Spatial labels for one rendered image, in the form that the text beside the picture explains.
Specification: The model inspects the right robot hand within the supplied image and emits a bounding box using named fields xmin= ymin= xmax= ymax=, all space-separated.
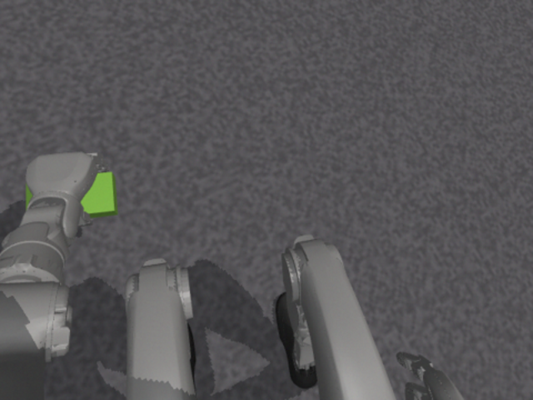
xmin=396 ymin=352 xmax=464 ymax=400

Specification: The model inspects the right robot foot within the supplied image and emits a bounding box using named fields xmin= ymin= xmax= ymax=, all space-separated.
xmin=276 ymin=292 xmax=317 ymax=388

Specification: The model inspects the left robot hand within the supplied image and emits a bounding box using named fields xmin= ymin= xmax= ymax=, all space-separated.
xmin=26 ymin=152 xmax=109 ymax=227

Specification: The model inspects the small box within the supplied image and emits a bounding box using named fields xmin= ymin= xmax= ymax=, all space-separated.
xmin=26 ymin=172 xmax=118 ymax=218

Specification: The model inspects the left robot arm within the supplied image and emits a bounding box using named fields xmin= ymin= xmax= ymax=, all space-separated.
xmin=0 ymin=192 xmax=82 ymax=400

